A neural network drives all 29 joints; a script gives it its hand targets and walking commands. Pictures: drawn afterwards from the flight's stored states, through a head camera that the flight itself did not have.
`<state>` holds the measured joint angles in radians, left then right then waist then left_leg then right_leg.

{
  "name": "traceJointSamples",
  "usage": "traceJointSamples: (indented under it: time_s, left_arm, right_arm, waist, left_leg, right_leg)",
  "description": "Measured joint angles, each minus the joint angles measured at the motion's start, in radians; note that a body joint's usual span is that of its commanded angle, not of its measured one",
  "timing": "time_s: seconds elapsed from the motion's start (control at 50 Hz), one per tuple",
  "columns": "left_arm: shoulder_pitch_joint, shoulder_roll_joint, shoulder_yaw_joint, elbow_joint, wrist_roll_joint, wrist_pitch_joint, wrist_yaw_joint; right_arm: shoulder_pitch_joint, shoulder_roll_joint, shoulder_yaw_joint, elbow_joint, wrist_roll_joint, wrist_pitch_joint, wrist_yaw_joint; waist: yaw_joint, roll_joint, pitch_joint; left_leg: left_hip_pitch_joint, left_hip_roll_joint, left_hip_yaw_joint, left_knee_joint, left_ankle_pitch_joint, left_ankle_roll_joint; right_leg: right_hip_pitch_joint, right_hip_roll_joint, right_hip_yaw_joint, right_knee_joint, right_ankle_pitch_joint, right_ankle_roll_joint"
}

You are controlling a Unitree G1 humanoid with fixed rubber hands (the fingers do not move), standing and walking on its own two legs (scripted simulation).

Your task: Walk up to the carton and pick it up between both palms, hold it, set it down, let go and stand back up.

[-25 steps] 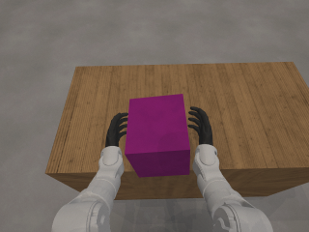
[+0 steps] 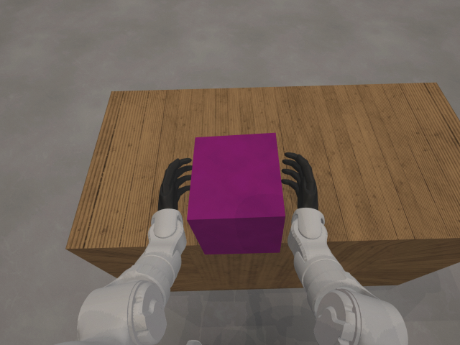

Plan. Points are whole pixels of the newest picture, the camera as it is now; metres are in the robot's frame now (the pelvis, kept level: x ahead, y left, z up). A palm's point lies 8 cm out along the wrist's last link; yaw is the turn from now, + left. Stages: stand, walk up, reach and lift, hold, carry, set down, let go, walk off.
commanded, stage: set down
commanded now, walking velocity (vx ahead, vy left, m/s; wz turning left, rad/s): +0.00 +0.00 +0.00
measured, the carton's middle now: (238, 196) +0.41 +0.02 -0.06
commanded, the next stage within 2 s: none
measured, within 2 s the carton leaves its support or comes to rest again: rests again in 0.04 s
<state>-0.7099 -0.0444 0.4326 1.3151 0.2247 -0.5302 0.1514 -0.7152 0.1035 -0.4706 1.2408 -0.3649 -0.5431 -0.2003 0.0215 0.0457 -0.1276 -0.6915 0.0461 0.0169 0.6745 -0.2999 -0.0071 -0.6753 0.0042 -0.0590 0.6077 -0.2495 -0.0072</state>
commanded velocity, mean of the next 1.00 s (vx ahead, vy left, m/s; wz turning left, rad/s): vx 0.00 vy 0.00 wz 0.00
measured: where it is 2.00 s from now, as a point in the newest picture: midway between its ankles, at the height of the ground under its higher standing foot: outside the picture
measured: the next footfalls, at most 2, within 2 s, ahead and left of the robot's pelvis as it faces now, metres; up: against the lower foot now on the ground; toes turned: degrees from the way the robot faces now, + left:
none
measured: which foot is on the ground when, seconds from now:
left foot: down 0.00-1.00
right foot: down 0.00-1.00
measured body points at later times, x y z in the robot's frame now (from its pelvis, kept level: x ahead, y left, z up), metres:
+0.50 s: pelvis -0.01 +0.00 -0.01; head +0.10 +0.00 +0.43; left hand +0.38 +0.14 -0.03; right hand +0.38 -0.11 -0.02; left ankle +0.00 +0.12 -0.72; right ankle +0.01 -0.12 -0.72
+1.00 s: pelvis -0.01 +0.00 -0.01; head +0.10 +0.00 +0.42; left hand +0.39 +0.14 -0.03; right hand +0.39 -0.12 -0.02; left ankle +0.00 +0.12 -0.72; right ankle +0.01 -0.12 -0.72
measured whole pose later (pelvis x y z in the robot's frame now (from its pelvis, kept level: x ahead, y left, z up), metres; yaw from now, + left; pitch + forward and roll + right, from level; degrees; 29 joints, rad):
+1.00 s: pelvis -0.01 +0.00 -0.01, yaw -1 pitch +20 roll -1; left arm -0.74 -0.07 0.60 1.25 0.43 -0.55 0.14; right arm -0.75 0.12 -0.65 1.26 -0.49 -0.59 -0.16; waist 0.02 0.01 -0.12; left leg -0.79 0.06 0.04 0.77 -0.33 0.00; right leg -0.79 0.01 -0.04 0.71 -0.27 -0.01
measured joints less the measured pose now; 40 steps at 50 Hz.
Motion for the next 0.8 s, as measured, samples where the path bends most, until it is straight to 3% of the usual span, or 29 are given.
traceJointSamples:
  time_s: [0.38,0.8]
  left_arm:
    - [-0.005,-0.025,0.110,-0.031,0.127,-0.070,-0.022]
    - [-0.017,-0.038,0.169,-0.076,0.196,-0.051,-0.026]
  right_arm:
    - [0.011,0.026,-0.144,-0.006,-0.111,-0.070,0.011]
    - [-0.020,0.033,-0.218,-0.004,-0.159,-0.067,0.031]
  waist:
    - [0.011,-0.022,0.012]
    - [0.007,-0.036,0.013]
  left_leg:
    - [-0.045,0.006,0.008,0.020,0.001,0.000]
    - [-0.084,0.008,0.012,0.065,-0.010,0.003]
  right_leg:
    - [-0.052,0.005,0.008,0.027,0.001,-0.006]
    - [-0.093,0.005,0.013,0.072,-0.009,-0.006]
